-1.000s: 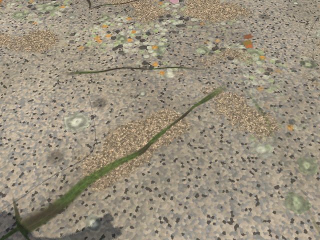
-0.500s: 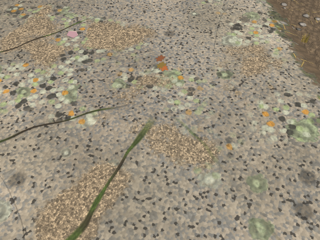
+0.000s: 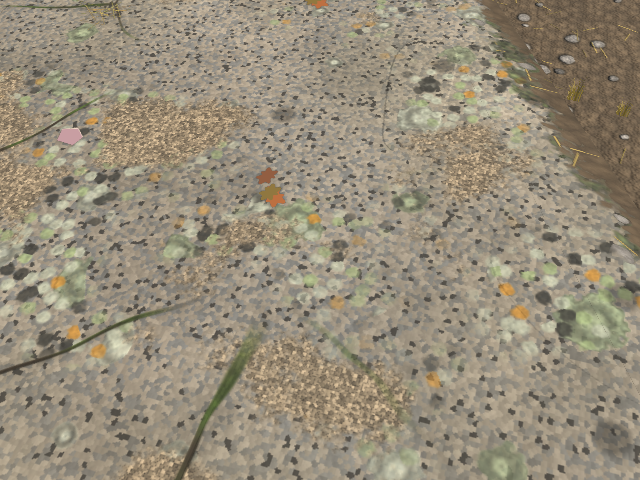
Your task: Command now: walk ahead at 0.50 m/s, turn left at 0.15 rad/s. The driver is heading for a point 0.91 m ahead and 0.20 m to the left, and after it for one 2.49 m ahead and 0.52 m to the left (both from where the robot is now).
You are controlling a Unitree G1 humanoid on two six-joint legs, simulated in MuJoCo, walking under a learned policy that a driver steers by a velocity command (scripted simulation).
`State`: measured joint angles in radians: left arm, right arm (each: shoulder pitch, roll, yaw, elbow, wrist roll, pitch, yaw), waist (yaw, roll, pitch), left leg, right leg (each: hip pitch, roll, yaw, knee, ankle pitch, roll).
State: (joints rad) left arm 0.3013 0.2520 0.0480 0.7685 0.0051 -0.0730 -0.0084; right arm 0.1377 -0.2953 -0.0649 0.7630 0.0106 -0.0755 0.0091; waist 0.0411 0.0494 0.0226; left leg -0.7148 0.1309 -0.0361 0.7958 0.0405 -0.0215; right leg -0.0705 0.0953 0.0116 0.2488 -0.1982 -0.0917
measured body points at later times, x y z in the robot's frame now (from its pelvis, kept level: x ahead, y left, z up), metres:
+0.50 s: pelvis +0.30 +0.08 +0.00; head +0.33 +0.09 +0.45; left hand +0.42 +0.38 -0.09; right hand +0.44 -0.18 -0.11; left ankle +0.28 +0.14 -0.75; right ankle +0.46 -0.08 -0.68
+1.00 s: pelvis +0.54 +0.09 +0.00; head +0.58 +0.09 +0.44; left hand +0.51 +0.37 -0.12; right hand +0.80 -0.08 -0.11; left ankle +0.54 +0.26 -0.72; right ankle +0.60 +0.00 -0.75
